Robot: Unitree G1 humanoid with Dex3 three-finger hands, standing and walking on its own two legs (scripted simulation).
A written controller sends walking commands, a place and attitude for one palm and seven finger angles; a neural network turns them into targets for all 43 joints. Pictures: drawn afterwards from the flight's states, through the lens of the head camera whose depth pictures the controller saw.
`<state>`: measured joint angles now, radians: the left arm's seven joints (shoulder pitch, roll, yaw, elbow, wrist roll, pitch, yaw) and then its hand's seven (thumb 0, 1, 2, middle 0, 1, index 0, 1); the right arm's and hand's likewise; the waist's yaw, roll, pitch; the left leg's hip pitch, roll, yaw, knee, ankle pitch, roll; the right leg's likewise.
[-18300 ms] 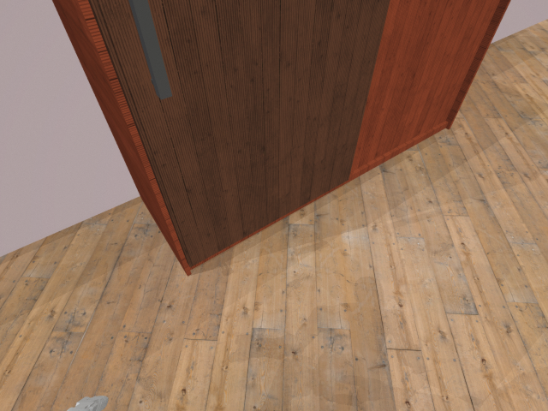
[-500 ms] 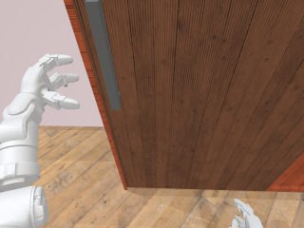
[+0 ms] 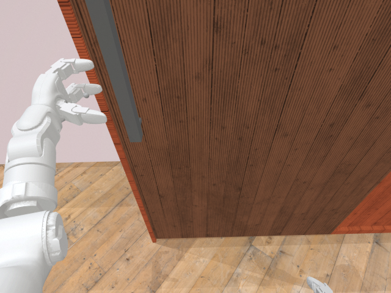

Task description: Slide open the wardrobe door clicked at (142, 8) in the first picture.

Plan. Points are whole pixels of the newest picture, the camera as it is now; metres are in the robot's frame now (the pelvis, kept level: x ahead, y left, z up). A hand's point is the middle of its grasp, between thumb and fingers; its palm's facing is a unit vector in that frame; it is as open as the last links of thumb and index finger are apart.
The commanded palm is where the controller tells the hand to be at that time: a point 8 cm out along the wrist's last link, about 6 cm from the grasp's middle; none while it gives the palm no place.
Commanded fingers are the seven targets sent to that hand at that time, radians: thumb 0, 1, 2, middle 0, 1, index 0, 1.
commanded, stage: move the hooked fingers beside the handle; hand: left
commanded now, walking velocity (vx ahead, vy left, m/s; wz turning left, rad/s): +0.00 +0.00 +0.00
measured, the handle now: (123, 76) +0.49 +0.17 +0.22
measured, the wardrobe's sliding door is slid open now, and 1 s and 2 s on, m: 0.00 0.00 0.00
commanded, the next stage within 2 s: feel for the door with the fingertips in 0.76 s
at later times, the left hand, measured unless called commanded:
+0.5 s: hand (81, 97) +0.42 +0.23 +0.22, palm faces +0.09 -1.00 -0.02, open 14.0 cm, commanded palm +0.39 +0.28 +0.21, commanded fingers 0.00 -0.50 0.30 -0.30 -1.20 -0.30 -1.20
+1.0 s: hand (90, 95) +0.42 +0.22 +0.22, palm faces +0.06 -1.00 -0.02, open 14.0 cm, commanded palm +0.39 +0.26 +0.21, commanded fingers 0.00 -0.50 0.30 -0.30 -1.20 -0.30 -1.20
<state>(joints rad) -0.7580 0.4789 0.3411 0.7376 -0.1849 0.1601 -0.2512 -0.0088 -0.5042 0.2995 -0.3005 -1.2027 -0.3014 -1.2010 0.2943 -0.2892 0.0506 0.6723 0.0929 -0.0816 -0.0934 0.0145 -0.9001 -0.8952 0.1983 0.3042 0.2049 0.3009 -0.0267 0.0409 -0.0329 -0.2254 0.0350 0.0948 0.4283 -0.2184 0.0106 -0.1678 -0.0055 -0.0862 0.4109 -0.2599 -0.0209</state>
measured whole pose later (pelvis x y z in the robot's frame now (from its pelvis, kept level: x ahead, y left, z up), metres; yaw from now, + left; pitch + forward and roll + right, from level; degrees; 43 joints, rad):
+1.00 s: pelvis +0.00 +0.01 +0.00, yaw +0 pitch +1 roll +0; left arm -0.75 0.44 0.31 0.70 -0.19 0.14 -0.23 -0.01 -0.50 0.30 -0.30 -1.20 -0.30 -1.20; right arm 0.32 -0.29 0.04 0.67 0.09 -0.06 -0.09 0.01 -0.90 -0.90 0.20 0.30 0.20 0.30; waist -0.02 0.04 -0.03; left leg -0.23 0.03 0.10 0.43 -0.22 0.02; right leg -0.17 -0.01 -0.08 0.40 -0.25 -0.01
